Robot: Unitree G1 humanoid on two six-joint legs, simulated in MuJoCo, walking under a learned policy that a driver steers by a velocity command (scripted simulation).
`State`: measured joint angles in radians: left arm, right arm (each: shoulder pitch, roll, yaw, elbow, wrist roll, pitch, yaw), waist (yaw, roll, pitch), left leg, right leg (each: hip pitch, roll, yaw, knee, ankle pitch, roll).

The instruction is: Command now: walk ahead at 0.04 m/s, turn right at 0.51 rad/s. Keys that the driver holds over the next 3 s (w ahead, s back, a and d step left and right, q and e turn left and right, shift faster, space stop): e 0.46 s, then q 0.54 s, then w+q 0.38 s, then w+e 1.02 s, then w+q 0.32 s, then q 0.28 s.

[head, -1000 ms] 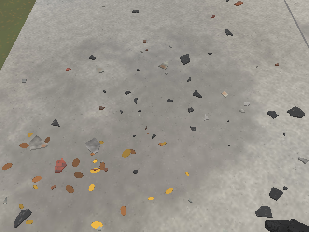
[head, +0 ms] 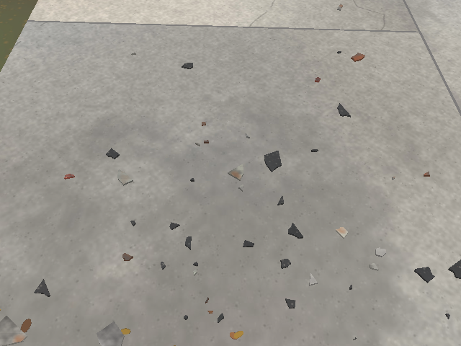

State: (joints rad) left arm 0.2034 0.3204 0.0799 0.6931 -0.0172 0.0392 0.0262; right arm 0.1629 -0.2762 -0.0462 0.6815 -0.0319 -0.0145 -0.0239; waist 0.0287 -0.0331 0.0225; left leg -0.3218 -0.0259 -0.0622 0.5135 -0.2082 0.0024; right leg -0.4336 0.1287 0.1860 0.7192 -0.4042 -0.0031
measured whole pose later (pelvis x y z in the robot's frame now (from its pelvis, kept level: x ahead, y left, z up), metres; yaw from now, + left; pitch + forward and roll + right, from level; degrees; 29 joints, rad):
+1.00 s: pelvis -0.01 -0.04 +0.00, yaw -8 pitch +1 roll -1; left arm 0.11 0.30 0.08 0.71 0.00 0.03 0.03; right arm 0.22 -0.31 -0.07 0.71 0.02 0.01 -0.03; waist -0.02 0.00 0.06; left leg -0.29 0.00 -0.11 0.50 -0.24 -0.01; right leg -0.39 0.06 0.03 0.88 -0.51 0.04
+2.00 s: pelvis +0.34 +0.03 +0.00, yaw -5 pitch +0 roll +3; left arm 0.16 0.29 0.06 0.73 -0.02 -0.03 -0.03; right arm 0.34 -0.26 -0.08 0.82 -0.01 -0.10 0.00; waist -0.06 -0.04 0.03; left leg 0.05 -0.04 0.23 0.22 -0.28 0.02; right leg -0.69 -0.11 0.04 0.81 0.01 -0.01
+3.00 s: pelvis +0.89 -0.07 +0.01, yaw -9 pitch +3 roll -1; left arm 0.07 0.29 0.03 0.66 0.01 -0.05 0.02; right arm 0.29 -0.30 -0.06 0.74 0.02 -0.01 -0.02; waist -0.06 -0.02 0.07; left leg -0.22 -0.13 -0.14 0.38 -0.19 0.09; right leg -0.64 -0.01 0.13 0.77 -0.15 0.08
